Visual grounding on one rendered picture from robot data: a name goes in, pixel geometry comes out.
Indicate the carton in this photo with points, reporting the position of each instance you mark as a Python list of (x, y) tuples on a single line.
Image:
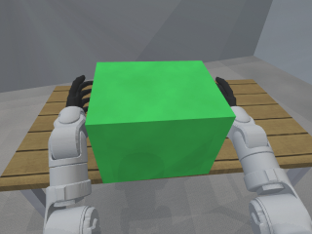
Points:
[(155, 119)]

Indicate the robot left forearm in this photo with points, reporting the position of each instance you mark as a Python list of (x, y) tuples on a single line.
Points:
[(68, 158)]

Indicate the right robot hand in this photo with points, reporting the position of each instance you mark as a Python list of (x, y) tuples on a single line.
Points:
[(226, 91)]

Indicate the table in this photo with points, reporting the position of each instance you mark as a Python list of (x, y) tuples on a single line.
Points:
[(29, 172)]

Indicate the robot right forearm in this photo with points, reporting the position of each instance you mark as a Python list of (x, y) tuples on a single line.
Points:
[(263, 174)]

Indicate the left robot hand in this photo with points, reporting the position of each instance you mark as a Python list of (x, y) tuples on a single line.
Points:
[(75, 94)]

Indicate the right robot upper arm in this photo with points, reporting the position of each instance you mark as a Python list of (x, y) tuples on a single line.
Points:
[(278, 214)]

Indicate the left robot upper arm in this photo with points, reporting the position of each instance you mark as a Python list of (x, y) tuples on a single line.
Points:
[(78, 220)]

